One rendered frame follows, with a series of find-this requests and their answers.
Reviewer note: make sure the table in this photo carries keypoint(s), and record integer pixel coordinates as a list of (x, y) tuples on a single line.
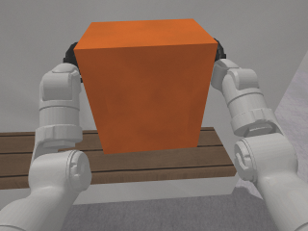
[(208, 160)]

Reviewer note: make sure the right robot hand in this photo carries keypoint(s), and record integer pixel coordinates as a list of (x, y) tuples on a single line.
[(220, 52)]

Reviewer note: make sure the left robot hand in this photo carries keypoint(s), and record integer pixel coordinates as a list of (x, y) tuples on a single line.
[(70, 57)]

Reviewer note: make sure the carton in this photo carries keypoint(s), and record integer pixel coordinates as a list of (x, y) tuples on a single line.
[(147, 82)]

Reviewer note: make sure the robot left forearm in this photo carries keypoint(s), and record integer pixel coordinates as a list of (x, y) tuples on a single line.
[(59, 106)]

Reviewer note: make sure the right robot upper arm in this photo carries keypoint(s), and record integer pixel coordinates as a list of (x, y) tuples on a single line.
[(268, 161)]

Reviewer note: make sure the robot right forearm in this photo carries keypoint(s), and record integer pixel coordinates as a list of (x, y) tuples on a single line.
[(251, 116)]

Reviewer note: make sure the left robot upper arm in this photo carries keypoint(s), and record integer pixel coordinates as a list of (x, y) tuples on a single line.
[(56, 179)]

